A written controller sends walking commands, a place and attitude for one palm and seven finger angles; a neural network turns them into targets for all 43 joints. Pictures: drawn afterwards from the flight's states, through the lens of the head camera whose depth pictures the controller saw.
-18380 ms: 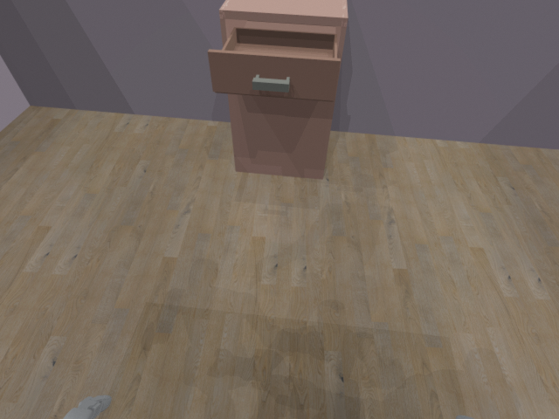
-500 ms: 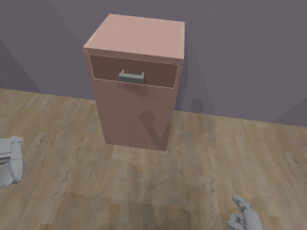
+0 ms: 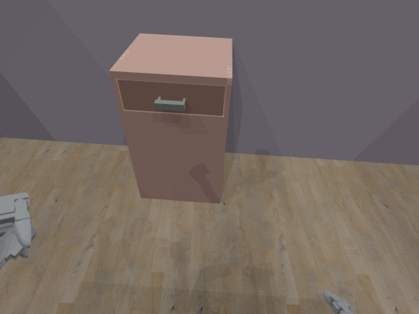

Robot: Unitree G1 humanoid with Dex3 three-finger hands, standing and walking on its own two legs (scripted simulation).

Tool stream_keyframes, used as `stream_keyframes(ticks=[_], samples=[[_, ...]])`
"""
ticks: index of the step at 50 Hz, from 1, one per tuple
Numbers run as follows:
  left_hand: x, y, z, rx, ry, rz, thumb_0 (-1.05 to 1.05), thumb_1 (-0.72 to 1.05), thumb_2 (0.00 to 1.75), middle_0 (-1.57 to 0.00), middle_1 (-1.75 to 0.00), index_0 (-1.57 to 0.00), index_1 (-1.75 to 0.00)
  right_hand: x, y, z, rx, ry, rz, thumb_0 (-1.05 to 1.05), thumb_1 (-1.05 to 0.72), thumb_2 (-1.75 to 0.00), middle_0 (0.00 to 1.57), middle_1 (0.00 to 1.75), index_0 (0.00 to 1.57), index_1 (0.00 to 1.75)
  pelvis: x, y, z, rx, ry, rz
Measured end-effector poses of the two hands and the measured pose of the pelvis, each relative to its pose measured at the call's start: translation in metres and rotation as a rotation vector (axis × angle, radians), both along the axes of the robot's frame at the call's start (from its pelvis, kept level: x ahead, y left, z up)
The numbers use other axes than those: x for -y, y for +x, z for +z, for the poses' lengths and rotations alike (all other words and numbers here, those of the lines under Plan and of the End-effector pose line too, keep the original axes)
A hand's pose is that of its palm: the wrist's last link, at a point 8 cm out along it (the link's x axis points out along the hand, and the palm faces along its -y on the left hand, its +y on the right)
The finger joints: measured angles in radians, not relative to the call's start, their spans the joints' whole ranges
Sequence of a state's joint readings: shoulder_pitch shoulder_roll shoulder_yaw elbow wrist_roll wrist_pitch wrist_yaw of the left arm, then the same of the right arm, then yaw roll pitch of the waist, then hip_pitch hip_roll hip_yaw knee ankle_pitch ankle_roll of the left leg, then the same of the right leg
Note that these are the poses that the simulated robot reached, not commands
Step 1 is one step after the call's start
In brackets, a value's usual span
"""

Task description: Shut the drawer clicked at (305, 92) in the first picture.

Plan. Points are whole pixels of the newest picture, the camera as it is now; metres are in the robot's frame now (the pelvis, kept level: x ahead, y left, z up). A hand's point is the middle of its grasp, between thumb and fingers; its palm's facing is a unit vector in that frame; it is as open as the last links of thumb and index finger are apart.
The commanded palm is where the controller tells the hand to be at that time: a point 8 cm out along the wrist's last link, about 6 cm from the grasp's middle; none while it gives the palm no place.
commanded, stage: stop stepping back and stand still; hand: left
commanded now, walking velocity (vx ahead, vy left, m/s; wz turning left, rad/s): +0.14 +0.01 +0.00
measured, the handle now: (170, 102) +0.91 +0.19 -0.07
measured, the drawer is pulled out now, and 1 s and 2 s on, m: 0.00 0.00 0.00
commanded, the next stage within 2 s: let the arm hang, fingers relaxed in 1.24 s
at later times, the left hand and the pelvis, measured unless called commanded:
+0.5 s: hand (29, 257) +0.16 +0.24 +0.16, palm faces +0.42 -0.80 -0.43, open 3.2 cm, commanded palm +0.10 +0.28 +0.18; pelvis -0.02 +0.00 -0.01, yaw +3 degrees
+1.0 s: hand (27, 231) +0.19 +0.26 +0.16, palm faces +0.35 -0.81 -0.48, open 3.2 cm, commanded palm +0.13 +0.30 +0.18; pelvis +0.01 +0.02 +0.01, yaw +2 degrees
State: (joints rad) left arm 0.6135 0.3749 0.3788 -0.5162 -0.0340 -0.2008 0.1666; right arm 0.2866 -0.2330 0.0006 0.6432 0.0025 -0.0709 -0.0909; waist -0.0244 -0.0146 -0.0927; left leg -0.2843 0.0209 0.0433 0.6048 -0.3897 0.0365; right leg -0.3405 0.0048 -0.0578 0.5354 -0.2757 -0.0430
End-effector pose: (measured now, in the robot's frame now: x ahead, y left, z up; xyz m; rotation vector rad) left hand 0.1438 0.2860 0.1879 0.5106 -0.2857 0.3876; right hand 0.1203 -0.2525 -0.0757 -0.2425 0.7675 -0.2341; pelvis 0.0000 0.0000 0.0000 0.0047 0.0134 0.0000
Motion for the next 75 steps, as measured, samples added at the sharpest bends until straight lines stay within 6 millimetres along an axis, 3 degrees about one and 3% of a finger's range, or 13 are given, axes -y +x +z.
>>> stream_keyframes(ticks=[5,12,16,23,32,39,50,67,69,72,75], samples=[[0.007,-0.008,-0.019,-0.034,-0.026,-0.026,0.01,0.89,0.90,-1.41,-1.60,-1.40,-1.60,0.008,-0.019,0.001,0.018,-0.033,-0.011,0.01,-0.90,-0.90,0.20,0.30,0.20,0.30,0.001,-0.014,-0.005,0.036,0.020,0.015],[0.028,-0.026,0.004,0.022,0.086,-0.061,0.02,0.89,0.90,-1.41,-1.60,-1.40,-1.60,0.003,-0.019,-0.013,0.016,0.031,0.036,0.01,-0.90,-0.90,0.20,0.30,0.20,0.30,0.015,-0.020,-0.010,0.050,0.005,0.031],[0.021,-0.032,0.008,0.032,0.062,-0.019,0.01,0.89,0.90,-1.41,-1.60,-1.40,-1.60,0.000,-0.014,-0.012,-0.020,0.045,0.059,0.01,-0.90,-0.90,0.20,0.30,0.20,0.30,0.015,-0.021,-0.003,0.040,0.012,0.042],[0.011,-0.032,-0.007,-0.011,0.009,0.006,0.01,0.89,0.90,-1.41,-1.60,-1.40,-1.60,-0.010,0.007,-0.005,0.036,0.007,0.091,0.01,-0.90,-0.90,0.20,0.30,0.20,0.30,0.005,-0.017,-0.006,0.031,0.000,0.058],[0.007,-0.018,0.002,-0.026,0.046,0.022,0.02,0.89,0.90,-1.41,-1.60,-1.40,-1.60,-0.033,0.039,-0.002,0.070,0.069,0.142,0.01,-0.90,-0.90,0.20,0.30,0.20,0.30,0.005,-0.005,-0.002,0.025,-0.004,0.054],[-0.001,-0.002,-0.008,-0.095,-0.005,0.007,0.01,0.89,0.90,-1.41,-1.60,-1.40,-1.60,-0.039,0.052,0.002,0.044,0.059,0.130,0.01,-0.90,-0.90,0.20,0.30,0.20,0.30,-0.007,0.005,0.003,0.018,-0.007,0.047],[-0.015,0.010,-0.006,-0.119,0.017,-0.026,0.02,0.89,0.90,-1.41,-1.60,-1.40,-1.60,-0.046,0.061,0.012,0.050,0.032,0.113,0.01,-0.90,-0.90,0.20,0.30,0.20,0.30,-0.019,0.010,0.006,0.007,-0.010,0.041],[-0.028,0.001,-0.009,-0.125,-0.008,0.003,0.02,0.89,0.90,-1.41,-1.60,-1.40,-1.60,-0.060,0.051,0.008,0.033,0.039,0.111,0.01,-0.90,-0.90,0.20,0.30,0.20,0.30,-0.030,0.005,0.007,0.008,-0.015,0.041],[-0.033,0.008,-0.036,-0.215,-0.012,-0.017,0.01,0.89,0.90,-1.40,-1.60,-1.40,-1.59,-0.058,0.051,-0.001,0.018,0.063,0.152,0.01,-0.90,-0.90,0.20,0.30,0.20,0.30,-0.032,0.001,0.004,-0.004,-0.018,0.060],[-0.046,0.014,-0.124,-0.565,-0.139,0.037,0.00,0.90,0.90,-1.38,-1.58,-1.38,-1.57,-0.050,0.046,-0.023,-0.062,0.082,0.173,0.01,-0.90,-0.90,0.20,0.30,0.20,0.30,-0.037,-0.005,-0.002,-0.013,-0.015,0.066],[-0.037,-0.010,-0.212,-0.922,-0.276,0.098,0.01,0.90,0.90,-1.32,-1.52,-1.32,-1.52,-0.042,0.029,-0.037,-0.128,0.085,0.145,0.01,-0.90,-0.90,0.20,0.30,0.20,0.30,-0.037,-0.009,-0.005,-0.007,-0.006,0.057]])
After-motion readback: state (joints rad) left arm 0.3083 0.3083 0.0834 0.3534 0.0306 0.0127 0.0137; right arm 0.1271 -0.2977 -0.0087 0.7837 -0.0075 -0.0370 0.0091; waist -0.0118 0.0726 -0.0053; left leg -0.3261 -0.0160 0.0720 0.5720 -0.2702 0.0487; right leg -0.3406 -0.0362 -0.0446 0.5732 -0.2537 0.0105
